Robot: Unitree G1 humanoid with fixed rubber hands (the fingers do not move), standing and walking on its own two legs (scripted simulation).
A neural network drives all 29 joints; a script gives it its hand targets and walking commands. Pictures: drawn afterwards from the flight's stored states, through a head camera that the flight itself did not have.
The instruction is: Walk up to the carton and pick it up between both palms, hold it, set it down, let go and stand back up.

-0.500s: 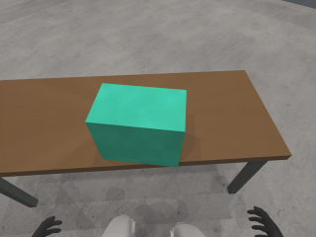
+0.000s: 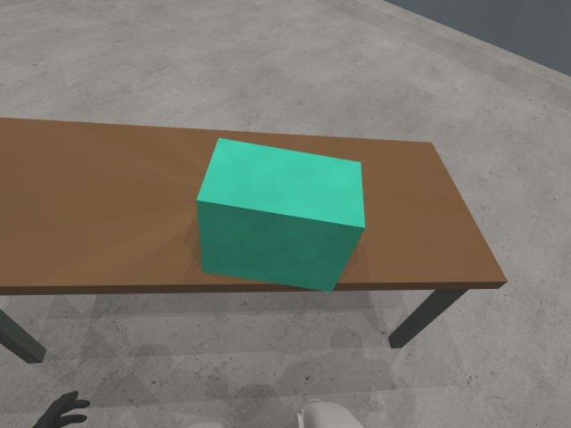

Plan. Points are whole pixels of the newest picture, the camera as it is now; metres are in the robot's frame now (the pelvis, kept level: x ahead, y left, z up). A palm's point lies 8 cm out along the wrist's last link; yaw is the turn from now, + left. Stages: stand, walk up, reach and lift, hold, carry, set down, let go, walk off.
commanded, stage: walk up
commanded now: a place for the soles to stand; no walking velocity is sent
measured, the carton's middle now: (278, 219) +0.51 -0.01 -0.08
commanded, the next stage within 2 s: reach and lift in 1.30 s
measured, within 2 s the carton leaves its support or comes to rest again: neither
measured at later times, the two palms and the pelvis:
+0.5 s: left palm out of the picture +0.13 +0.27 -0.09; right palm out of the picture +0.09 -0.33 -0.09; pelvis +0.02 -0.03 -0.01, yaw +1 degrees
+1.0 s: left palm out of the picture +0.12 +0.26 -0.09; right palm out of the picture +0.09 -0.34 -0.09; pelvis +0.01 -0.04 -0.01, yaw +1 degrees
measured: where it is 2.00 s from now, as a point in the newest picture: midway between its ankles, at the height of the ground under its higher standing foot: outside the picture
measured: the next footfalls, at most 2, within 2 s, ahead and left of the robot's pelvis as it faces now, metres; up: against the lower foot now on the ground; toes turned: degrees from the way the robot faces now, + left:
right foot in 0.26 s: +0.08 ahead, -0.15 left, +0.00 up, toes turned +1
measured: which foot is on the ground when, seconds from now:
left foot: down 0.00-1.00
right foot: up 0.00-0.24, down 0.26-1.00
